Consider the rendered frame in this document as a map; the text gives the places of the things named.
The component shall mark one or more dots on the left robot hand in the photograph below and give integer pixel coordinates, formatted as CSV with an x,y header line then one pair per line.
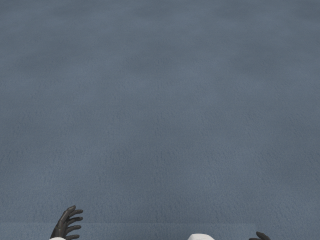
x,y
61,229

